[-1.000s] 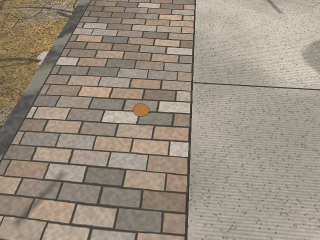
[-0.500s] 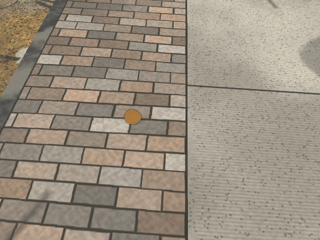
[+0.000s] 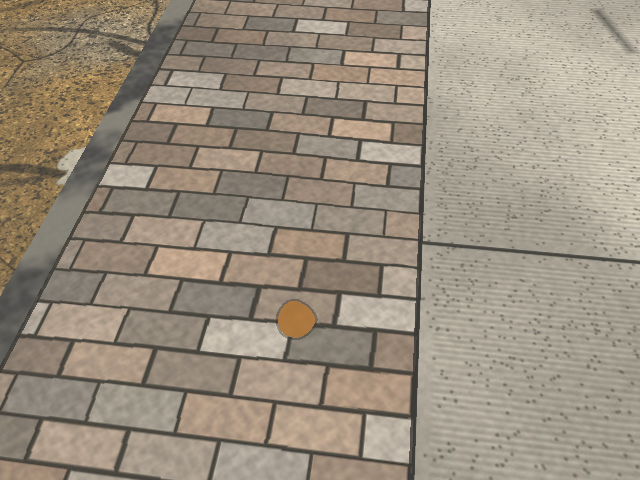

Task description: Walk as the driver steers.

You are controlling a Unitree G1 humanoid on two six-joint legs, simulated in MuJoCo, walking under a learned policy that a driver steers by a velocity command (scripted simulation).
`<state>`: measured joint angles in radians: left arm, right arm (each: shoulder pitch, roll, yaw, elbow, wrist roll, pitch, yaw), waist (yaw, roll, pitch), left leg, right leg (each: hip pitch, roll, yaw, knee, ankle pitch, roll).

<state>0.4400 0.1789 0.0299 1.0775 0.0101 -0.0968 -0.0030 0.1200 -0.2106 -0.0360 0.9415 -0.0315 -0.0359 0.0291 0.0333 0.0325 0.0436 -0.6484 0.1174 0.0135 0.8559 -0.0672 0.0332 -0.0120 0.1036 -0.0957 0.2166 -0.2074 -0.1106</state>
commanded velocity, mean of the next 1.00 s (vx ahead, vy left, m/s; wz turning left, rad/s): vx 0.43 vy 0.00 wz -0.29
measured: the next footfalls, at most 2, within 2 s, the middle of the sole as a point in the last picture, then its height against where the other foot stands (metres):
left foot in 0.22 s outside the picture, level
right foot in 0.76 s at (401, 456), level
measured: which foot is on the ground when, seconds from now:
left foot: up 0.00-0.20, down 0.22-0.74, up 0.76-1.00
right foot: down 0.00-0.22, up 0.24-0.74, down 0.76-1.00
